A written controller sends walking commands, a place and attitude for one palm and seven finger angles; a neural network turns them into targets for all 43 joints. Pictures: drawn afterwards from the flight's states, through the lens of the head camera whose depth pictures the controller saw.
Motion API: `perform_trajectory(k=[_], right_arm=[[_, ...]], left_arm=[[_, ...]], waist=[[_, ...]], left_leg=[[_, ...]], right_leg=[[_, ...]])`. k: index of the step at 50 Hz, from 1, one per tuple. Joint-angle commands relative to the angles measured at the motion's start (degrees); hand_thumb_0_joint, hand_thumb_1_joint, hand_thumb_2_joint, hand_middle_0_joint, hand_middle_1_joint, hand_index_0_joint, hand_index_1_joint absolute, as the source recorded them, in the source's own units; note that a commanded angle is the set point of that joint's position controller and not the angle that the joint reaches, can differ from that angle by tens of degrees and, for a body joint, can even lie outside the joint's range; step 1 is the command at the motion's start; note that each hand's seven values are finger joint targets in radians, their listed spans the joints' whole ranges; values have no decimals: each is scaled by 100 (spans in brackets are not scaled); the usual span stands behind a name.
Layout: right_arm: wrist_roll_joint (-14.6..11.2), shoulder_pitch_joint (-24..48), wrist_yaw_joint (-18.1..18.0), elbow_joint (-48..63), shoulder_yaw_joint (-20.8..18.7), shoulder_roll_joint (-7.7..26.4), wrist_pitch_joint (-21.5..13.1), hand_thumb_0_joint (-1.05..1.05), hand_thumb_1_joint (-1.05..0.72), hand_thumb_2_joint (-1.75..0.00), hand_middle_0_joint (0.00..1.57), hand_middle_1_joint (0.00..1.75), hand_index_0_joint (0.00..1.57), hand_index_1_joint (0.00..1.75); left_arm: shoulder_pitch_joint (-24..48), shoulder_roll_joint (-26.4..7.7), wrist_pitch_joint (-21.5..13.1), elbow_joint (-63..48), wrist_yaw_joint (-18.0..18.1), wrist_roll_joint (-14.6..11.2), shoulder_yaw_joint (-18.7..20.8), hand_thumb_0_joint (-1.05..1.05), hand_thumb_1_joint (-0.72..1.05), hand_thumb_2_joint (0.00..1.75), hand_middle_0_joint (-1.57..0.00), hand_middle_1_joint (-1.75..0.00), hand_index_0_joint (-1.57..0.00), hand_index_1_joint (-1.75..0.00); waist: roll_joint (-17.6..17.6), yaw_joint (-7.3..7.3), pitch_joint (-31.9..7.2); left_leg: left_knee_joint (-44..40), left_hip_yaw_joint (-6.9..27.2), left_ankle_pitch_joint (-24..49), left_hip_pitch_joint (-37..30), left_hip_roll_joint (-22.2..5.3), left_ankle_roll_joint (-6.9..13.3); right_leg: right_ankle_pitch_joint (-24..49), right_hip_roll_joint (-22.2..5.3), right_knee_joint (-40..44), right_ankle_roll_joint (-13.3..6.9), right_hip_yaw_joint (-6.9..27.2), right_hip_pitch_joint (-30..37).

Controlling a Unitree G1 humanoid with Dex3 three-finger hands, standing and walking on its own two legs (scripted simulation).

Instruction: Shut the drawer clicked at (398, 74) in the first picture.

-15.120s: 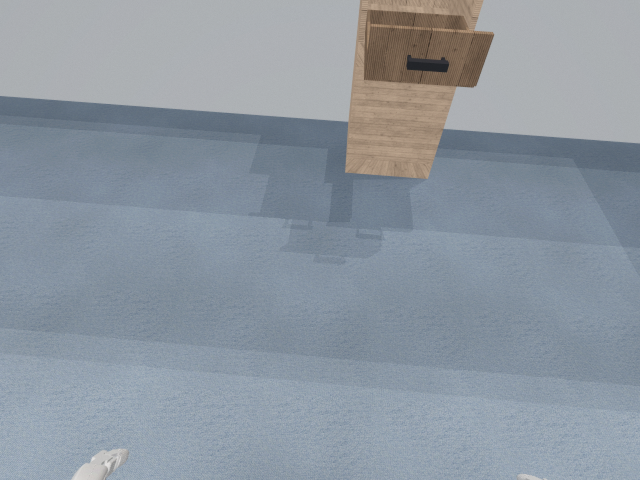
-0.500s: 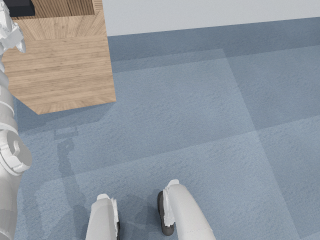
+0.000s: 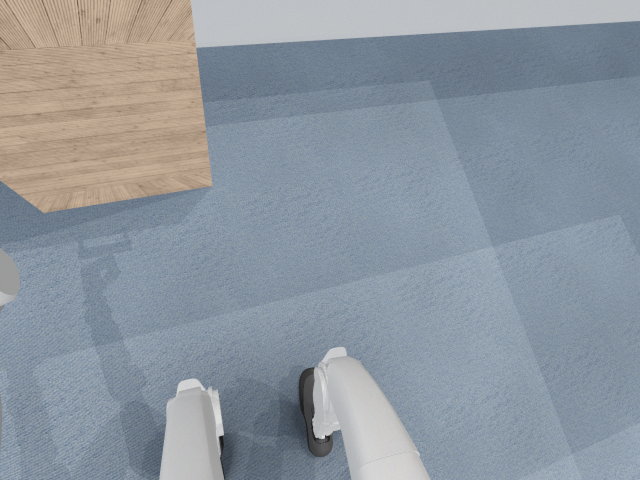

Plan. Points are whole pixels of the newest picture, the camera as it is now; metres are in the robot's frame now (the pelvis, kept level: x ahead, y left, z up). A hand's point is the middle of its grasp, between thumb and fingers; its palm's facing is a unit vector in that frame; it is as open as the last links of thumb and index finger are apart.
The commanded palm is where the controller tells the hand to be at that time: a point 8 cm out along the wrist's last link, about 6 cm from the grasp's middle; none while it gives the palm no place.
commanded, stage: push the drawer shut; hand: left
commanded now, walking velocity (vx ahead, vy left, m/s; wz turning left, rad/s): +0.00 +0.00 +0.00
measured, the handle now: out of the picture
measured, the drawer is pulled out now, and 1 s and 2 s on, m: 0.00 0.00 0.00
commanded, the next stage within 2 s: pull the fist back off the drawer in 0.16 s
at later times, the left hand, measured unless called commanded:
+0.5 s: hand out of the picture +0.60 +0.25 +0.08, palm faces +0.09 -0.99 -0.05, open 3.5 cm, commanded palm +0.61 +0.24 +0.07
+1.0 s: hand out of the picture +0.59 +0.24 +0.07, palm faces +0.12 -0.99 -0.02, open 3.2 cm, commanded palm +0.58 +0.25 +0.07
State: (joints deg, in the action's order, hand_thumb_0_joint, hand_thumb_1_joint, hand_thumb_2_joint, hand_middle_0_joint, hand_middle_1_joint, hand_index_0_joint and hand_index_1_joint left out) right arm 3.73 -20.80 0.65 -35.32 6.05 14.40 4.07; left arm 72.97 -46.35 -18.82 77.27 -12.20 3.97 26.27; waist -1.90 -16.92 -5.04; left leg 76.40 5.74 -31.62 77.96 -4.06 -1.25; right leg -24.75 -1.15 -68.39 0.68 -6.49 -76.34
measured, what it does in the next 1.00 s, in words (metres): stands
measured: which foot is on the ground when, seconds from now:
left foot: down 0.00-1.00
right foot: down 0.00-1.00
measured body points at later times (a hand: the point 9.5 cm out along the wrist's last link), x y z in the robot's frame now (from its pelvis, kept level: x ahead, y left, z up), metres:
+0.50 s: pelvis -0.03 +0.01 -0.01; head +0.20 +0.06 +0.38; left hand +0.59 +0.30 +0.08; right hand -0.08 -0.23 -0.09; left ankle +0.02 +0.13 -0.61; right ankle +0.06 -0.14 -0.61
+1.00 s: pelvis +0.01 +0.01 +0.01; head +0.22 +0.05 +0.41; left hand +0.58 +0.29 +0.07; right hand -0.02 -0.24 -0.08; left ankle +0.02 +0.13 -0.61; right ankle +0.06 -0.14 -0.61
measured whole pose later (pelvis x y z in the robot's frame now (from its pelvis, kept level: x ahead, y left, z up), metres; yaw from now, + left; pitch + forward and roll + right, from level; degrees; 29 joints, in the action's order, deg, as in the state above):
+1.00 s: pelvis +0.01 +0.01 +0.01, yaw -1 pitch +32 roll -6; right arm 3.4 -22.2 2.1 -34.1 5.5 14.2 3.3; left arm 65.3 -41.8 -16.9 68.9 -11.6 1.7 29.4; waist -2.2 -15.8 -5.4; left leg 74.2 3.8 -31.9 74.7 -4.6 -0.2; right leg -24.0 -0.5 -65.6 1.7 -4.6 -73.7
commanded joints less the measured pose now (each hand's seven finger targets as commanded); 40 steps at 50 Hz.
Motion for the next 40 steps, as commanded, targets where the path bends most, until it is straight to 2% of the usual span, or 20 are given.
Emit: perform_trajectory(k=[1,4,6,9,11,13,18,19,22,23,26,29,31,33,34,35,36,38,39,40], right_arm=[[32,-1537,-147,-54,-372,1298,-49,0,-90,-90,20,30,20,30],[17,-1540,-180,-46,-323,1310,-128,0,-90,-90,20,30,20,30],[8,-1539,-215,-35,-291,1343,-171,0,-90,-90,20,30,20,30],[-10,-1537,-244,-70,-258,1339,-259,0,-90,-90,20,30,20,30],[-12,-1547,-268,-73,-240,1370,-304,0,-90,-90,20,30,20,30],[-39,-1524,-288,-100,-214,1375,-370,0,-90,-90,20,30,20,30],[-27,-1591,-282,-47,-194,1386,-407,0,-90,-90,20,30,20,30],[-13,-1620,-268,-52,-210,1382,-419,0,-90,-90,20,30,20,30],[2,-1639,-243,-28,-208,1398,-394,0,-90,-90,20,30,20,30],[14,-1667,-229,-31,-227,1392,-390,0,-90,-90,20,30,20,30],[44,-1692,-166,-29,-283,1398,-361,0,-90,-90,20,30,20,30],[67,-1748,-114,-17,-299,1387,-335,0,-90,-90,20,30,20,30],[54,-1724,-76,4,-332,1375,-306,0,-90,-90,20,30,20,30],[57,-1722,-59,13,-341,1361,-292,0,-90,-90,20,30,20,30],[60,-1738,-43,18,-349,1357,-278,0,-90,-90,20,30,20,30],[49,-1722,-32,47,-360,1351,-263,0,-90,-90,20,30,20,30],[42,-1701,-33,60,-359,1349,-243,0,-90,-90,20,30,20,30],[31,-1662,-10,93,-382,1312,-219,0,-90,-90,20,30,20,30],[35,-1684,2,96,-397,1304,-216,0,-90,-90,20,30,20,30],[18,-1653,13,125,-417,1295,-194,0,-90,-90,20,30,20,30]], left_arm=[[3618,-1317,-353,-1492,129,-74,-136,0,90,90,-140,-160,-140,-160],[3668,-1394,-278,-1406,107,-83,-171,0,90,90,-140,-160,-140,-160],[3802,-1628,-266,-1511,84,-66,-123,0,90,90,-140,-160,-140,-160],[3855,-1536,-210,-1501,60,-95,-228,0,90,90,-140,-160,-140,-160],[3955,-1705,-199,-1616,69,-92,-166,0,90,90,-140,-160,-140,-160],[3920,-1686,-136,-1517,64,-110,-215,0,90,90,-140,-160,-140,-160],[3825,-1745,-43,-1384,50,-71,-135,0,90,90,-140,-160,-140,-160],[3883,-1731,-67,-1468,66,-79,-91,0,90,90,-140,-160,-140,-160],[3822,-1797,-20,-1363,98,-56,0,0,90,90,-140,-160,-140,-160],[3866,-1706,-17,-1439,112,-51,-44,0,90,90,-140,-160,-140,-160],[3843,-1501,-25,-1522,153,-18,-61,0,90,90,-140,-160,-140,-160],[3629,-1564,-12,-1570,180,-46,126,0,90,90,-140,-160,-140,-160],[3434,-1272,54,-1502,178,-71,5,0,90,90,-140,-160,-140,-160],[3358,-1372,69,-1599,185,-69,91,0,90,90,-140,-160,-140,-160],[3247,-1398,45,-1629,184,-51,151,0,90,90,-140,-160,-140,-160],[3077,-1331,66,-1580,178,-68,146,0,90,90,-140,-160,-140,-160],[2986,-1440,56,-1663,175,-79,222,0,90,90,-140,-160,-140,-160],[2789,-1201,56,-1666,156,-113,117,0,90,90,-140,-160,-140,-160],[2710,-1221,7,-1773,156,-147,201,0,90,90,-140,-160,-140,-160],[2504,-1084,-6,-1805,130,-163,121,0,90,90,-140,-160,-140,-160]], waist=[[-2094,-532,-3404],[-2098,-594,-3399],[-2190,-576,-3572],[-2309,-640,-3446],[-2340,-625,-3561],[-2288,-662,-3464],[-2191,-605,-3310],[-2341,-602,-3358],[-2183,-567,-3222],[-2173,-583,-3247],[-2309,-529,-3317],[-2255,-422,-3420],[-2152,-410,-3327],[-2057,-367,-3297],[-2168,-295,-3369],[-2062,-271,-3355],[-2057,-211,-3369],[-1944,-193,-3301],[-1947,-146,-3373],[-1959,-98,-3415]], left_leg=[[-769,24,1901,-2704,128,337],[-773,13,1664,-2515,119,375],[-761,-9,1574,-2466,116,380],[-827,33,1448,-2501,84,379],[-825,25,1376,-2486,71,379],[-849,5,1203,-2336,62,392],[-925,48,1064,-2229,77,375],[-942,77,1125,-2380,78,360],[-954,105,1024,-2288,82,347],[-963,126,1066,-2353,80,344],[-1027,271,1157,-2730,69,269],[-1035,263,1313,-2815,81,266],[-1072,265,1335,-2848,84,253],[-1052,190,1316,-2691,88,286],[-1072,206,1407,-2820,95,262],[-1084,185,1444,-2822,94,264],[-1078,153,1505,-2796,93,266],[-1093,122,1542,-2770,96,276],[-1111,132,1681,-2913,95,272],[-1130,117,1795,-3020,92,252]], right_leg=[[807,359,684,-148,275,1257],[699,364,701,-141,293,1300],[643,365,694,-127,321,1383],[556,370,701,-129,283,1230],[517,380,709,-113,299,1279],[427,377,754,-98,313,1294],[334,385,721,-128,239,1256],[360,385,693,-142,210,1145],[300,384,683,-147,183,1102],[323,383,677,-146,171,1071],[350,374,612,-180,89,766],[420,372,614,-192,85,908],[427,377,654,-191,70,873],[436,372,686,-179,102,1047],[458,370,652,-204,89,1022],[485,374,682,-200,91,1082],[513,368,690,-199,105,1160],[533,376,713,-195,113,1240],[600,380,720,-198,111,1288],[653,378,727,-202,107,1307]])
